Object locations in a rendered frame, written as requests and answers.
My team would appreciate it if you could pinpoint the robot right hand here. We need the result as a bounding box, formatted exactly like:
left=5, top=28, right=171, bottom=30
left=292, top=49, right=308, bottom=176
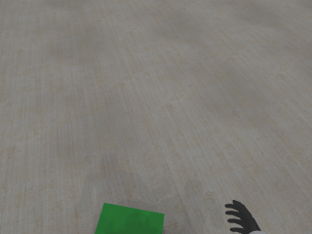
left=224, top=200, right=261, bottom=234

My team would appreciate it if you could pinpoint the carton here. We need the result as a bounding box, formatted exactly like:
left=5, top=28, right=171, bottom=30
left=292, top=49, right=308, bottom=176
left=95, top=203, right=165, bottom=234

